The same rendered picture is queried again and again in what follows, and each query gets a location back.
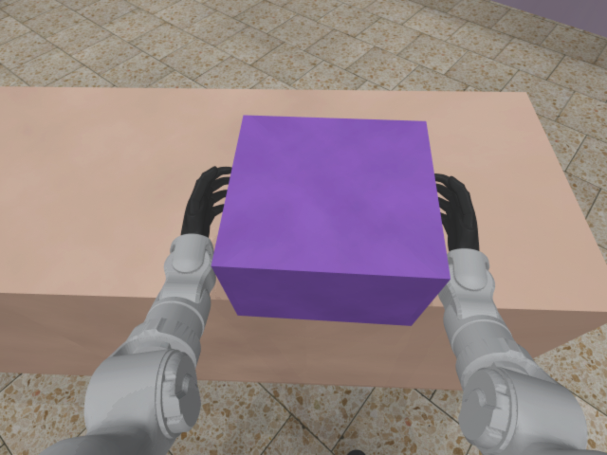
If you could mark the robot right upper arm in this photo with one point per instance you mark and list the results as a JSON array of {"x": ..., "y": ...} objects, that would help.
[{"x": 508, "y": 413}]

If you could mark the robot right hand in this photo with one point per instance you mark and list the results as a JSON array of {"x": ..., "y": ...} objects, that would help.
[{"x": 460, "y": 222}]

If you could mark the robot left upper arm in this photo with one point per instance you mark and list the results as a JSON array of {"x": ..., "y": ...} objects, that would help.
[{"x": 137, "y": 404}]

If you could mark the right robot forearm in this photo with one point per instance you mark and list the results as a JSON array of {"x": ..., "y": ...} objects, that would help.
[{"x": 478, "y": 336}]

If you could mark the carton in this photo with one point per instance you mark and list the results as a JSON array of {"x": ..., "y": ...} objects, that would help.
[{"x": 332, "y": 219}]

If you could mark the left robot forearm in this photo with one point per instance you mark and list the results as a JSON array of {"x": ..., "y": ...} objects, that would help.
[{"x": 178, "y": 316}]

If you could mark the pedestal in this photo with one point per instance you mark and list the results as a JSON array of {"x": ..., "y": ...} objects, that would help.
[{"x": 95, "y": 181}]

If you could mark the robot left hand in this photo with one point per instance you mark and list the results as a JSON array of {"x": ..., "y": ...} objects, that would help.
[{"x": 200, "y": 211}]

